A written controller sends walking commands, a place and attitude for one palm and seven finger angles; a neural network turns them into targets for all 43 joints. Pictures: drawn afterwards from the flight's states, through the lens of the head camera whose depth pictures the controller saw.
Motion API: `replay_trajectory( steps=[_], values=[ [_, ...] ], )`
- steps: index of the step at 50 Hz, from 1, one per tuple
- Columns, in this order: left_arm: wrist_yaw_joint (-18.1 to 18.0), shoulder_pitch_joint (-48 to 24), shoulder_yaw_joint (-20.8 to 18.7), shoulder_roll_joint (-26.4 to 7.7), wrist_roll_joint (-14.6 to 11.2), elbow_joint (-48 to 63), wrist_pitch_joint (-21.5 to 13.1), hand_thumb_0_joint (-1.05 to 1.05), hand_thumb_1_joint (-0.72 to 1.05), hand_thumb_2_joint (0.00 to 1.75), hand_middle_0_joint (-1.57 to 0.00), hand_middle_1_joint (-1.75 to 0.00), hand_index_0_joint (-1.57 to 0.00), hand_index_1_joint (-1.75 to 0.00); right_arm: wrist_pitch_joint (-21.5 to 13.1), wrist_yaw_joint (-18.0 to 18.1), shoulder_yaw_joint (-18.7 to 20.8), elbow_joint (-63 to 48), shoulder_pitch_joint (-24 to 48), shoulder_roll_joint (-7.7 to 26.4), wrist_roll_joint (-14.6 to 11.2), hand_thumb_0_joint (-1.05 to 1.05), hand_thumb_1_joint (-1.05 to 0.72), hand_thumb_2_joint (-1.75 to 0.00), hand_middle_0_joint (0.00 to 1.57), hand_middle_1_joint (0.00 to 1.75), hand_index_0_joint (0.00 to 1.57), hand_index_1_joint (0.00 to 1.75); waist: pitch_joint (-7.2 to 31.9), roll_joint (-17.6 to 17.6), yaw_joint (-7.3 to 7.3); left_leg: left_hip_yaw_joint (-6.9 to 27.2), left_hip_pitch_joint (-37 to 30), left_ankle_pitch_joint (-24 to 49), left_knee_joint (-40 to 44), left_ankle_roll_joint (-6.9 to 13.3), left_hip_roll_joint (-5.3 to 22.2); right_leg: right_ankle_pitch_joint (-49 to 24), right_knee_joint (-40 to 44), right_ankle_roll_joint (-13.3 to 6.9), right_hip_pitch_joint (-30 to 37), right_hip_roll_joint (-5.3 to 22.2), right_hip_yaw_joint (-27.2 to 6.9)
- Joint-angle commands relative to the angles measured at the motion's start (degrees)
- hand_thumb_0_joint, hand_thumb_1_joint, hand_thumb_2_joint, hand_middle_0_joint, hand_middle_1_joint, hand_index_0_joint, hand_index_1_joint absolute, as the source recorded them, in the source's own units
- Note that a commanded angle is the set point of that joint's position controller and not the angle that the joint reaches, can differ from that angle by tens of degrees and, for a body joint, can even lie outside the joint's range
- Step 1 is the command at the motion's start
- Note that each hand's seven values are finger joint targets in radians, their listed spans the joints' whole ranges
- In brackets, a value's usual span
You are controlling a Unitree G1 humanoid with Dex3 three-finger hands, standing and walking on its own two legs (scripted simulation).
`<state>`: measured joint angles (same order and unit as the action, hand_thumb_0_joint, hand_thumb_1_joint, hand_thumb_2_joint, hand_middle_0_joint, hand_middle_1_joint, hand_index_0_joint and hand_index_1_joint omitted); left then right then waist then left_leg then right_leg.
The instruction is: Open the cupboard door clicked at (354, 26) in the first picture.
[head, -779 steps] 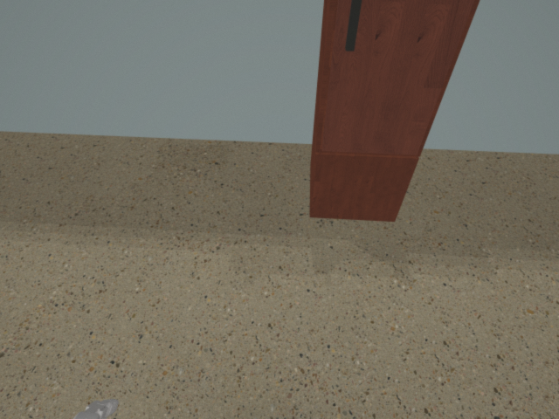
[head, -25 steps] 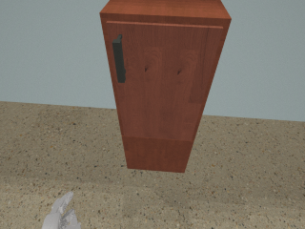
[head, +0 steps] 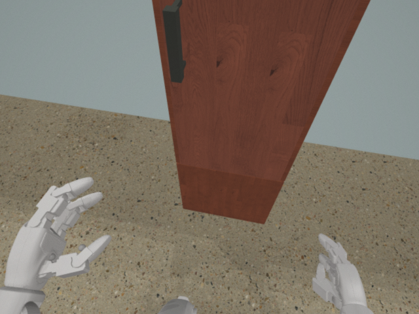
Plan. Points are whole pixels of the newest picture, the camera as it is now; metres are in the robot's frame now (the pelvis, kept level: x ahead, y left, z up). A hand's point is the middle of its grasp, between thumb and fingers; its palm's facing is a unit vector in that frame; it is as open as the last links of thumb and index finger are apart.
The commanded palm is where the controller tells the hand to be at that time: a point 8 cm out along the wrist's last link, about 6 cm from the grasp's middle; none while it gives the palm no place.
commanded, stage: raise the hand with hooked fingers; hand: left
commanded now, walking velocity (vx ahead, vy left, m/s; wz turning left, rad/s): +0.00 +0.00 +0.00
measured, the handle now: (177, 42) +0.59 +0.14 +0.20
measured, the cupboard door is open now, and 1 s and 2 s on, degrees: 0 0 0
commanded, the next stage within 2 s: move the hooked fingers beside the handle in 1.46 s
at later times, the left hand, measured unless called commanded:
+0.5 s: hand (62, 193) +0.25 +0.25 +0.14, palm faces -0.06 -0.99 -0.09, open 12.9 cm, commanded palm +0.22 +0.31 +0.16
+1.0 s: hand (18, 120) +0.31 +0.29 +0.23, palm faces +0.01 -1.00 -0.08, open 14.0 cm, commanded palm +0.27 +0.33 +0.22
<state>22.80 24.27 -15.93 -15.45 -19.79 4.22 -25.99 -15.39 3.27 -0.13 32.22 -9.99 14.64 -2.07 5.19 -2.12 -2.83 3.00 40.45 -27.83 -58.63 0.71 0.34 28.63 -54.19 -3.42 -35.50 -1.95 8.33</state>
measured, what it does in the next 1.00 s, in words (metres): rises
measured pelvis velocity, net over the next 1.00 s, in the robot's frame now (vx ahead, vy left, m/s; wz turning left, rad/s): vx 0.00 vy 0.02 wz -0.02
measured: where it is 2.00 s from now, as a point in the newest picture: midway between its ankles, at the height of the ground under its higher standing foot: outside the picture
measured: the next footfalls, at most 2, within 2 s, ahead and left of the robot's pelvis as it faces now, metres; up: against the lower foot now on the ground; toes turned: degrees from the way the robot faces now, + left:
none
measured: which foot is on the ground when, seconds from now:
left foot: down 0.00-1.00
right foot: down 0.00-1.00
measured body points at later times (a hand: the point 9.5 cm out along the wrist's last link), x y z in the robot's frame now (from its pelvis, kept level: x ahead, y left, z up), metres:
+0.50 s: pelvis +0.01 +0.02 +0.03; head +0.02 +0.02 +0.48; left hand +0.25 +0.31 +0.15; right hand +0.17 -0.24 -0.02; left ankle +0.01 +0.11 -0.68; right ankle -0.01 -0.08 -0.68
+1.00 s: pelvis +0.00 +0.02 +0.05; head -0.01 +0.01 +0.50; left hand +0.30 +0.35 +0.24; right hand +0.17 -0.22 -0.02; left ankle +0.01 +0.11 -0.68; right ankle -0.01 -0.08 -0.68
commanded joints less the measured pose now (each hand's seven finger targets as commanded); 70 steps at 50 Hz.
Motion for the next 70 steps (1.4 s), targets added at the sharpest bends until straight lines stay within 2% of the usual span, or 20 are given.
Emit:
replay_trajectory(
  steps=[1, 4, 7, 10, 14, 16, 21, 24, 27, 31, 34, 37, 41, 45, 50, 52, 55, 61, 66, 70],
  values=[
    [6.0, 0.2, -7.0, -14.0, -1.3, 1.4, 8.9, 0.0, 0.13, 0.57, -0.25, -0.8, -0.25, -0.8, -1.7, 1.4, 3.2, -8.6, -0.4, 8.3, -1.5, 0.0, -0.9, -0.9, 0.2, 0.3, 0.2, 0.3, 12.5, 2.2, 2.11, -0.2, -10.1, 22.2, 9.8, 1.9, -0.7, -25.6, 12.8, 3.6, 10.3, 1.8, -10.2],
    [5.0, 0.8, -13.6, -16.2, -5.2, 6.8, 12.0, 0.0, 0.06, 0.54, -0.26, -0.84, -0.26, -0.84, -1.0, 1.7, 2.4, -10.9, 1.0, 6.6, -1.3, 0.0, -0.9, -0.9, 0.2, 0.3, 0.2, 0.3, 18.0, 5.2, -0.28, -0.5, -11.6, 25.6, 11.6, 1.4, -0.9, -36.3, 13.2, 5.5, 18.4, 3.6, -10.3],
    [1.6, -0.6, -15.6, -14.9, -7.6, 11.1, 10.3, 0.0, -0.01, 0.51, -0.27, -0.88, -0.27, -0.88, -1.6, 1.4, 1.7, -11.0, 0.8, 5.3, -0.9, 0.0, -0.9, -0.9, 0.2, 0.3, 0.2, 0.3, 15.6, 4.7, -0.83, -0.6, -13.0, 27.3, 13.9, 0.8, -0.9, -41.3, 12.9, 4.7, 19.2, 2.7, -8.2],
    [-0.4, -0.9, -12.0, -11.4, -6.5, 10.8, 8.0, 0.0, -0.08, 0.48, -0.27, -0.93, -0.27, -0.93, -2.3, 0.8, 2.1, -9.6, -0.9, 5.8, -0.9, 0.0, -0.9, -0.9, 0.2, 0.3, 0.2, 0.3, 11.8, 1.9, 0.63, -1.0, -15.6, 27.4, 15.8, 0.7, -0.7, -35.5, 13.5, 4.1, 14.1, 1.6, -5.9],
    [2.1, -7.5, -7.4, -12.4, -3.9, 6.3, 9.9, 0.0, -0.17, 0.44, -0.28, -0.99, -0.28, -0.99, -2.5, 1.1, 2.0, -8.5, -2.2, 8.1, -1.3, 0.0, -0.9, -0.9, 0.2, 0.3, 0.2, 0.3, 7.0, 0.6, 3.27, -0.9, -16.3, 23.4, 16.9, 1.2, -0.4, -26.1, 16.0, 3.5, 9.8, 1.0, -5.9],
    [3.4, -12.8, -7.3, -15.2, -3.4, 6.0, 11.4, 0.0, -0.22, 0.42, -0.28, -1.02, -0.28, -1.02, -2.7, 1.9, 1.8, -8.3, -1.7, 8.9, -1.6, 0.0, -0.9, -0.9, 0.2, 0.3, 0.2, 0.3, 5.0, -0.7, 3.48, -0.5, -16.7, 20.2, 18.0, 1.5, -0.3, -20.7, 17.8, 3.0, 9.7, 1.0, -6.7],
    [2.0, -22.3, -14.9, -23.7, -4.0, 11.8, 11.4, 0.0, -0.34, 0.37, -0.29, -1.1, -0.29, -1.1, -3.3, 3.2, 1.1, -8.3, -0.5, 8.4, -1.4, 0.0, -0.9, -0.9, 0.2, 0.3, 0.2, 0.3, 11.7, -3.0, 1.42, 0.5, -22.9, 21.8, 21.2, 1.6, -0.1, -19.8, 19.2, 2.1, 15.6, 0.8, -6.1],
    [0.8, -22.7, -14.8, -21.6, -4.7, 10.1, 11.5, 0.0, -0.41, 0.34, -0.29, -1.14, -0.29, -1.14, -3.5, 3.1, 0.4, -7.9, 0.2, 7.6, -1.7, 0.0, -0.9, -0.9, 0.2, 0.3, 0.2, 0.3, 9.3, -5.5, 1.1, 0.7, -25.0, 22.5, 23.5, 1.0, 0.2, -20.4, 19.7, 1.7, 15.8, 0.5, -4.5],
    [1.8, -24.5, -13.3, -20.1, -4.8, 3.3, 15.9, 0.0, -0.48, 0.31, -0.3, -1.18, -0.3, -1.18, -3.0, 2.8, 0.0, -7.7, 0.8, 8.0, -2.1, 0.0, -0.9, -0.9, 0.2, 0.3, 0.2, 0.3, 5.2, -5.9, 0.96, 0.8, -24.7, 22.2, 25.2, 0.6, 0.2, -21.2, 21.2, 1.6, 15.7, 0.3, -4.2],
    [4.0, -27.1, -11.1, -20.0, -3.6, -5.1, 24.2, 0.0, -0.5, 0.3, -0.3, -1.2, -0.3, -1.2, -1.7, 3.2, -0.2, -8.3, 0.5, 8.9, -2.7, 0.0, -0.9, -0.9, 0.2, 0.3, 0.2, 0.3, -0.1, -1.7, 1.03, 1.2, -22.8, 18.1, 27.4, 0.8, 0.1, -18.1, 24.1, 1.9, 15.1, 0.3, -4.7],
    [4.5, -35.6, -11.3, -22.6, -2.5, -2.0, 26.2, 0.0, -0.5, 0.3, -0.3, -1.2, -0.3, -1.2, -1.2, 3.4, -0.3, -9.1, 1.1, 8.9, -2.8, 0.0, -0.9, -0.9, 0.2, 0.3, 0.2, 0.3, 3.4, -0.7, 1.63, 1.5, -25.4, 17.2, 28.2, 1.2, 0.1, -16.8, 24.9, 2.1, 15.9, 0.5, -4.9],
    [3.4, -43.7, -14.1, -27.0, -1.9, 4.8, 24.0, 0.0, -0.5, 0.3, -0.3, -1.2, -0.3, -1.2, -1.4, 3.6, -0.9, -9.6, 2.1, 8.2, -2.3, 0.0, -0.9, -0.9, 0.2, 0.3, 0.2, 0.3, 8.7, -3.0, 1.25, 1.9, -30.0, 19.1, 28.9, 1.2, 0.1, -17.4, 25.4, 1.7, 18.5, 0.2, -5.2],
    [2.6, -46.4, -17.3, -30.1, -1.9, 2.4, 21.3, 0.0, -0.5, 0.3, -0.3, -1.2, -0.3, -1.2, -1.9, 3.9, -1.6, -7.7, 1.7, 8.0, -1.9, 0.0, -0.9, -0.9, 0.2, 0.3, 0.2, 0.3, 7.8, -3.9, 0.98, 2.4, -32.1, 19.3, 30.6, 0.8, 0.2, -17.4, 26.9, 1.3, 19.7, 0.0, -5.0],
    [4.2, -48.4, -15.6, -28.6, -1.2, -7.5, 25.2, 0.0, -0.5, 0.3, -0.3, -1.2, -0.3, -1.2, -1.4, 4.3, -1.7, -6.3, 1.7, 8.3, -2.6, 0.0, -0.9, -0.9, 0.2, 0.3, 0.2, 0.3, 3.5, -5.4, 1.52, 2.0, -30.9, 18.5, 31.8, 0.7, -0.1, -18.1, 28.2, 1.3, 18.6, 0.6, -5.1],
    [7.5, -49.0, -11.9, -26.9, -0.7, -13.2, 31.3, 0.0, -0.5, 0.3, -0.3, -1.2, -0.3, -1.2, -0.4, 3.8, -1.3, -7.6, 1.5, 9.0, -3.2, 0.0, -0.9, -0.9, 0.2, 0.3, 0.2, 0.3, 4.8, -2.2, 1.45, 1.5, -30.7, 21.6, 31.2, 1.2, -0.6, -21.7, 28.6, 1.4, 19.8, 0.9, -5.5],
    [8.4, -46.7, -12.2, -26.5, -1.4, -13.0, 31.3, 0.0, -0.5, 0.3, -0.3, -1.2, -0.3, -1.2, -0.2, 3.1, -1.1, -8.2, 1.4, 9.0, -3.1, 0.0, -0.9, -0.9, 0.2, 0.3, 0.2, 0.3, 6.5, 1.2, 1.15, 0.9, -30.6, 23.9, 30.1, 1.4, -0.7, -25.0, 28.1, 1.6, 21.0, 0.9, -5.9],
    [8.1, -47.5, -15.3, -29.1, -2.2, -8.0, 28.8, 0.0, -0.5, 0.3, -0.3, -1.2, -0.3, -1.2, -0.1, 2.6, -0.9, -9.0, 2.0, 8.8, -2.8, 0.0, -0.9, -0.9, 0.2, 0.3, 0.2, 0.3, 9.6, 1.2, 0.65, 0.4, -31.8, 25.6, 29.5, 1.6, -0.9, -26.8, 27.6, 1.8, 22.2, 0.8, -6.3],
    [4.0, -50.0, -19.9, -32.9, -1.6, -2.4, 24.3, 0.0, -0.5, 0.3, -0.3, -1.2, -0.3, -1.2, -0.4, 2.8, -0.8, -8.1, 1.5, 8.1, -2.1, 0.0, -0.9, -0.9, 0.2, 0.3, 0.2, 0.3, 10.0, -3.6, -0.07, -0.6, -33.5, 28.5, 30.0, 1.5, -0.9, -29.4, 27.7, 1.5, 24.5, 1.0, -6.3],
    [4.3, -50.0, -15.0, -28.0, -0.5, -7.0, 27.4, 0.0, -0.5, 0.3, -0.3, -1.2, -0.3, -1.2, 0.1, 3.4, -0.8, -7.5, 1.4, 8.1, -2.7, 0.0, -0.9, -0.9, 0.2, 0.3, 0.2, 0.3, 5.9, -3.8, 1.3, -1.1, -32.5, 26.5, 30.3, 1.6, -0.8, -28.8, 28.7, 1.9, 22.7, 1.4, -6.7],
    [5.7, -49.1, -14.6, -28.1, -0.7, -7.7, 28.6, 0.0, -0.5, 0.3, -0.3, -1.2, -0.3, -1.2, 0.4, 3.6, -0.6, -8.0, 1.6, 8.5, -2.8, 0.0, -0.9, -0.9, 0.2, 0.3, 0.2, 0.3, 8.5, -1.5, 1.4, -1.0, -33.2, 27.4, 29.8, 1.9, -1.0, -30.8, 28.3, 2.3, 23.0, 1.2, -6.6]
  ],
)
